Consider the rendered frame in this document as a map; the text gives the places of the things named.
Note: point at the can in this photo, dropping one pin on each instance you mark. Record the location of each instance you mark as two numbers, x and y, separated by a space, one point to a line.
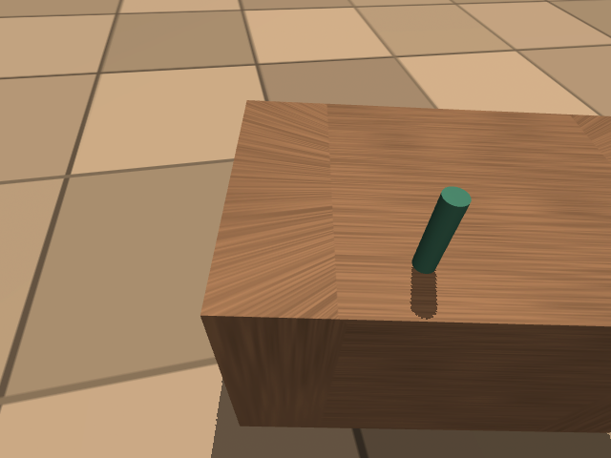
446 216

